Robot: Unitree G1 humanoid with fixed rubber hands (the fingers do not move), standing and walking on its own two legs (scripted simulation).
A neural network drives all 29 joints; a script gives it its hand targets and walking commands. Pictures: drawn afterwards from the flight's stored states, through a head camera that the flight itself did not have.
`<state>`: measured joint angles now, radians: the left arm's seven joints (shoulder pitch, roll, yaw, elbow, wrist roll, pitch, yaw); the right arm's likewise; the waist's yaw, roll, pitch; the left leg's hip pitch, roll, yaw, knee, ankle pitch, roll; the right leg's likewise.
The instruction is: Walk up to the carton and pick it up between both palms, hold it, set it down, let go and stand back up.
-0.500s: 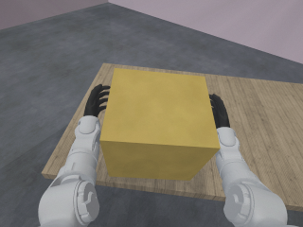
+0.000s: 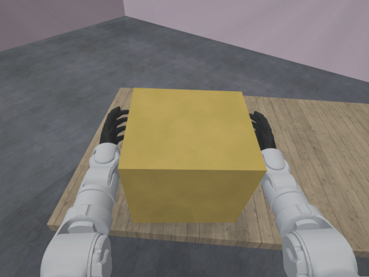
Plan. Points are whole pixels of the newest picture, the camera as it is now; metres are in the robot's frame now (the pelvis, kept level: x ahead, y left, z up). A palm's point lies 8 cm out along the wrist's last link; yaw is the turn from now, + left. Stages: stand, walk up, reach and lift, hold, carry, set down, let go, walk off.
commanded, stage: reach and lift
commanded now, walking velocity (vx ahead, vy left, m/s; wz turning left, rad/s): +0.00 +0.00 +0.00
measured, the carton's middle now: (186, 158) +0.41 +0.00 +0.07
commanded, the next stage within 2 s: hold in 1.72 s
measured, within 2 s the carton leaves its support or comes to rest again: neither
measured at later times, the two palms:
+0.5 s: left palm (95, 138) +0.36 +0.19 +0.17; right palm (270, 144) +0.36 -0.17 +0.16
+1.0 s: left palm (90, 130) +0.35 +0.18 +0.21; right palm (281, 127) +0.35 -0.17 +0.21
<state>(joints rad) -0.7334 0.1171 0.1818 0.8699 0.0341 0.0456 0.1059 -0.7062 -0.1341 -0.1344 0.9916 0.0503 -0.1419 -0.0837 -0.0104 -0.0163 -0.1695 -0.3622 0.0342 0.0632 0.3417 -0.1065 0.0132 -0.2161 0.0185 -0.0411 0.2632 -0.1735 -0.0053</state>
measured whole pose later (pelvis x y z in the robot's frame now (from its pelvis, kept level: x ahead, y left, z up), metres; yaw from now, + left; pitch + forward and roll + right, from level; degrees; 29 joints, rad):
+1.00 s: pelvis -0.03 +0.00 +0.00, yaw +0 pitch -3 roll -1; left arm -0.72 0.10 0.27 0.42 0.11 0.63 0.07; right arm -0.83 -0.19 -0.03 0.79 0.28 0.34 -0.12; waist -0.05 -0.02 -0.12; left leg -0.20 0.02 0.05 0.33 -0.09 0.02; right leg -0.08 0.01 -0.03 0.31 -0.18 0.00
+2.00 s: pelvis -0.01 +0.00 +0.00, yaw +0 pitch -2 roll -1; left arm -0.75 0.11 0.31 0.31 0.09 0.82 0.06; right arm -0.89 -0.24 0.01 0.67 0.38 0.56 -0.18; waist -0.06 0.01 -0.17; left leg -0.20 0.02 0.02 0.37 -0.13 0.01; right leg -0.06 0.02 -0.02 0.29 -0.19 0.00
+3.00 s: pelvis -0.02 +0.01 +0.00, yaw +0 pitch +0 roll -2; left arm -0.85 0.14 0.28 0.42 0.06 0.86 0.08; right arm -1.00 -0.28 0.03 0.79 0.42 0.62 -0.19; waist -0.05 0.02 -0.24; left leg -0.28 0.01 0.00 0.40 -0.13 0.02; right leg -0.13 0.03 0.00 0.31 -0.18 0.00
